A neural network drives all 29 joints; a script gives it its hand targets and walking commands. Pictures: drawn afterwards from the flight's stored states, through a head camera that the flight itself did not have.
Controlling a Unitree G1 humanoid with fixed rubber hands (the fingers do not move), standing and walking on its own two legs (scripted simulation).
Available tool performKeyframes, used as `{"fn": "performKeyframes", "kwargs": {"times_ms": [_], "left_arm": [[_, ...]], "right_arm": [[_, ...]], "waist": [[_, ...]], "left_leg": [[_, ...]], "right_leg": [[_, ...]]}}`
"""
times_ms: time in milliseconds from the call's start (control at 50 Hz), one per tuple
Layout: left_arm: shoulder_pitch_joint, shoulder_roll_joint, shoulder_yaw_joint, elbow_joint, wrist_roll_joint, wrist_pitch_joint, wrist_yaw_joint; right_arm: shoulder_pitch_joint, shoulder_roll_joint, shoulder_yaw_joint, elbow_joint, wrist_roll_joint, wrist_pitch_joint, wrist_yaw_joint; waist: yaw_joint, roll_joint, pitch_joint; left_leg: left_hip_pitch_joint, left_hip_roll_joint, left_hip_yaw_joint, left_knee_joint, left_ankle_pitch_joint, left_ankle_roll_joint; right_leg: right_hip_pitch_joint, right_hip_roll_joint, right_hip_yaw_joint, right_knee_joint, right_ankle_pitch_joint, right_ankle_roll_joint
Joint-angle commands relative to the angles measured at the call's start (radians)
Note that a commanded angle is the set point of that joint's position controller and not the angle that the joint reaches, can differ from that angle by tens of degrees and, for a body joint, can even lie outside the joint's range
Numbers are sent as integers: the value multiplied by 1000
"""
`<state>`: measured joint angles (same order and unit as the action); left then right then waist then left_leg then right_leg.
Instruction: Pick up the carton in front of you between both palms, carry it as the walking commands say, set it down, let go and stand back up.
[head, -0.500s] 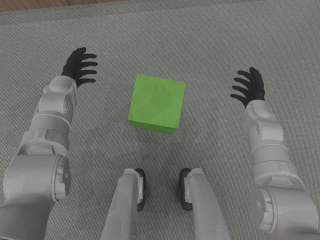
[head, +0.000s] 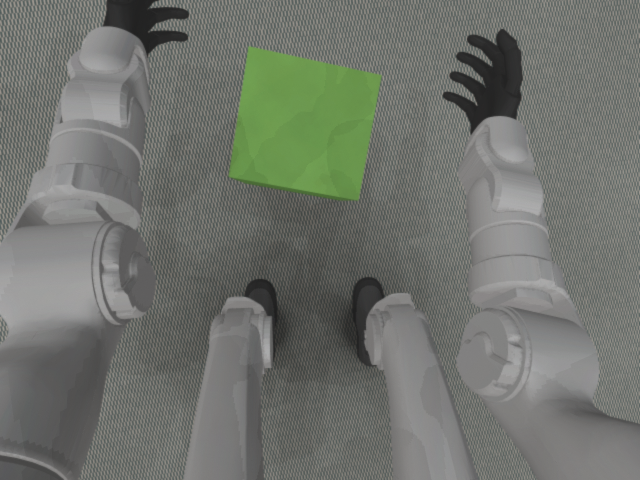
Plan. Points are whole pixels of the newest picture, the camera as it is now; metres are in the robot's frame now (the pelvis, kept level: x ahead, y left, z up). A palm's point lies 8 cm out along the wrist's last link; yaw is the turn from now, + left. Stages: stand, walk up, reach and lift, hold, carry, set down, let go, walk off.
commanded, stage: reach and lift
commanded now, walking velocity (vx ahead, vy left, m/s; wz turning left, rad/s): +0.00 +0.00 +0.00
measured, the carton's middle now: (302, 138) +0.51 +0.02 -0.48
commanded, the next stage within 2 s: none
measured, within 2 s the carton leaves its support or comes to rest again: leaves its support in 1.48 s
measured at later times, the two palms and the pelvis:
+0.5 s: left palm (191, 111) +0.52 +0.20 -0.36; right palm (420, 150) +0.48 -0.17 -0.37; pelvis -0.06 -0.02 -0.20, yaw -1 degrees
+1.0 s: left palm (208, 109) +0.54 +0.18 -0.41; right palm (411, 140) +0.50 -0.16 -0.41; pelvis -0.04 -0.01 -0.24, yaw -1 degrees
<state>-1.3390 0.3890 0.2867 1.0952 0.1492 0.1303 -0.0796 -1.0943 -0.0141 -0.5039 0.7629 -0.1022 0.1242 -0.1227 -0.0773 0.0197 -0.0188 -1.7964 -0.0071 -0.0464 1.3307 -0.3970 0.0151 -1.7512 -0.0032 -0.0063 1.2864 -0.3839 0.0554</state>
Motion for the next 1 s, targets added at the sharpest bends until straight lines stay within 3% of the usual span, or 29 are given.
{"fn": "performKeyframes", "kwargs": {"times_ms": [0,80,100,140,200,220,240,260,320,340,360,380,400,460,540,560,580,600,680,700,740,760,800,820,840,880,940,960,980], "left_arm": [[-194,58,-37,-90,-10,-51,46],[-315,107,-162,-145,-141,-58,80],[-282,130,-141,-52,-173,-52,84],[-300,177,-154,-77,-177,-57,78],[-365,263,-190,-26,-206,-41,81],[-343,255,-160,-96,-228,-53,81],[-372,234,-202,-108,-256,-49,83],[-416,280,-213,-132,-242,-50,89],[-544,289,-317,-171,-351,-33,82],[-560,350,-259,-72,-303,-12,89],[-575,316,-292,35,-321,0,83],[-583,310,-289,0,-314,-11,77],[-596,270,-275,33,-299,-5,69],[-623,257,-286,109,-306,-31,49],[-641,311,-300,102,-283,-66,73],[-682,290,-362,101,-324,-68,80],[-686,290,-321,71,-324,-73,81],[-651,295,-326,157,-330,-67,84],[-679,317,-377,-4,-362,-84,94],[-675,321,-326,34,-329,-92,98],[-593,261,-379,77,-350,-81,91],[-554,249,-336,86,-329,-78,85],[-592,218,-364,68,-348,-71,90],[-606,221,-376,56,-355,-66,89],[-604,216,-362,91,-364,-74,85],[-605,190,-374,60,-389,-75,75],[-578,188,-352,86,-361,-74,84],[-601,208,-343,-18,-346,-77,96],[-509,191,-321,165,-300,-70,95]], "right_arm": [[-108,-85,39,-90,47,-62,-14],[-188,-145,115,-119,116,-75,-25],[-174,-176,154,-51,142,-73,-38],[-153,-195,125,-24,166,-50,-67],[-288,-199,189,-30,228,-33,-69],[-327,-207,214,-37,242,-23,-71],[-337,-197,230,-80,241,-26,-82],[-370,-225,256,-45,284,-20,-83],[-475,-245,297,-121,314,-3,-109],[-501,-298,290,2,323,16,-113],[-520,-280,246,64,311,31,-113],[-518,-276,257,90,295,22,-102],[-540,-275,257,164,304,18,-98],[-576,-248,236,192,262,-4,-83],[-613,-264,249,180,277,-47,-74],[-652,-300,230,164,252,-54,-79],[-684,-312,276,159,289,-64,-81],[-621,-306,255,216,254,-60,-82],[-583,-314,247,231,290,-77,-62],[-622,-309,296,192,334,-77,-62],[-554,-295,270,220,302,-65,-54],[-562,-284,312,204,326,-74,-54],[-591,-322,310,188,320,-79,-50],[-546,-324,275,278,293,-72,-50],[-592,-287,288,181,295,-72,-47],[-568,-321,253,222,259,-79,-54],[-590,-296,283,250,312,-77,-43],[-566,-295,238,231,258,-75,-50],[-571,-239,283,195,310,-69,-46]], "waist": [[33,115,-950],[-49,131,-1123],[-20,75,-1118],[2,182,-1144],[8,156,-1027],[55,106,-1059],[1,95,-1097],[39,127,-1119],[-37,66,-1242],[17,139,-1089],[-31,192,-960],[6,108,-893],[16,147,-788],[-27,90,-753],[7,92,-830],[-43,85,-851],[37,95,-893],[-24,70,-823],[-10,102,-883],[71,126,-910],[23,130,-888],[59,120,-872],[32,126,-845],[-12,141,-782],[9,89,-774],[-57,71,-784],[21,133,-793],[-41,100,-804],[71,101,-776]], "left_leg": [[626,-41,-32,126,654,-30],[587,-19,-43,272,586,-31],[588,-42,-31,294,564,-19],[564,-43,39,381,482,-53],[417,-25,24,384,312,-33],[311,-35,76,415,257,-37],[247,-31,74,425,219,-40],[279,-11,71,431,199,-37],[320,-11,57,509,141,-26],[300,12,70,512,69,-31],[257,16,53,495,-30,-24],[183,1,53,509,-56,-17],[177,15,31,506,-109,-20],[76,19,22,570,-47,-15],[167,22,0,643,82,-17],[224,39,-36,665,157,-14],[221,26,-4,691,157,-25],[203,20,-19,672,129,-25],[302,16,-38,718,243,-45],[313,8,20,743,288,-39],[316,17,-23,742,320,-24],[293,13,2,747,292,-34],[303,11,8,720,235,-54],[234,11,14,717,162,-62],[243,-1,-17,743,230,-37],[212,6,-9,745,186,-43],[236,6,9,733,204,-49],[199,0,-7,726,205,-50],[186,-5,28,722,168,-38]], "right_leg": [[59,99,-101,139,365,40],[101,96,-124,302,342,43],[84,95,-135,327,308,46],[95,97,-94,358,321,34],[69,85,-85,416,205,26],[184,86,-81,422,219,31],[260,89,-85,462,257,27],[246,77,-66,474,225,24],[315,74,-115,557,195,24],[198,71,-94,554,97,12],[141,60,-102,547,35,10],[114,43,-105,566,-12,30],[47,47,-102,579,-63,10],[40,60,-100,615,-12,3],[93,57,-96,702,114,25],[107,42,-99,734,144,33],[112,54,-83,730,183,19],[119,63,-96,725,139,22],[91,52,-105,797,200,31],[77,69,-90,784,236,36],[40,69,-100,798,199,37],[43,83,-74,760,216,33],[13,81,-115,780,166,37],[30,80,-111,776,129,28],[11,79,-89,773,162,20],[21,66,-119,783,141,31],[57,77,-95,776,173,18],[64,81,-101,782,208,14],[27,89,-80,753,141,24]]}}
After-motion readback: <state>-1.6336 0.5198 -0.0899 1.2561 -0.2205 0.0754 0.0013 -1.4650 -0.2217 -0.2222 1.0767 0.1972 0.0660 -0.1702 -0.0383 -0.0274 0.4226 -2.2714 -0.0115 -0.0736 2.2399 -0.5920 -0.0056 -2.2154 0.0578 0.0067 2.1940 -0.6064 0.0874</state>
